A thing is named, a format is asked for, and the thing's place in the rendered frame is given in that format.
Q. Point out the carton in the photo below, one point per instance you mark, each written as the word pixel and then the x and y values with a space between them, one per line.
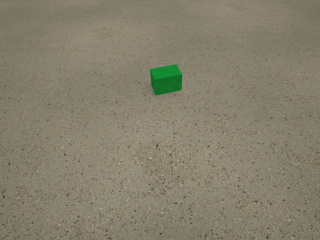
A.
pixel 166 79

